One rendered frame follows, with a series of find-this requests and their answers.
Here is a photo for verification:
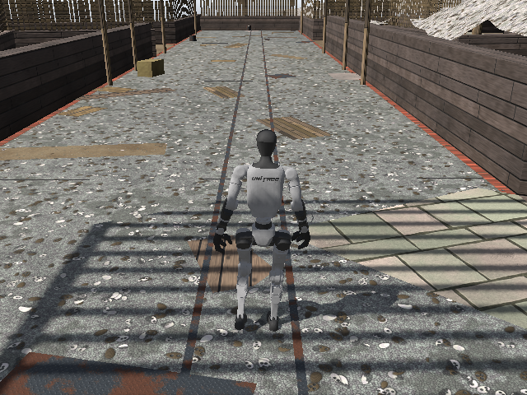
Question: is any left robot upper arm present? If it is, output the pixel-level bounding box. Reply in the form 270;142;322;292
225;165;249;211

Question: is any robot right forearm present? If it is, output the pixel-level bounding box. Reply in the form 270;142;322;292
295;199;309;233

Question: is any right robot upper arm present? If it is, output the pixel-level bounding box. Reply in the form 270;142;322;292
283;166;303;211

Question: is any right robot hand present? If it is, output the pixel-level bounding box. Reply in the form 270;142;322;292
291;230;310;249

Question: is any robot left foot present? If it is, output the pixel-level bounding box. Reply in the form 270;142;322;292
235;313;247;330

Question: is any robot left forearm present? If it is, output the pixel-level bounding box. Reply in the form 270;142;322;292
216;198;233;235

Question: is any right robot thigh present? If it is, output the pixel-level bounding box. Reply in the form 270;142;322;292
269;230;291;285

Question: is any left robot hand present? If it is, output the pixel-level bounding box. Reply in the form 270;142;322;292
213;232;232;253

